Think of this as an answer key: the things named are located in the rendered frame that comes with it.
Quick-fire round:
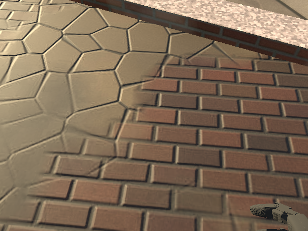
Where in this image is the right robot hand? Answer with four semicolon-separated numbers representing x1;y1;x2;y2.
250;202;308;231

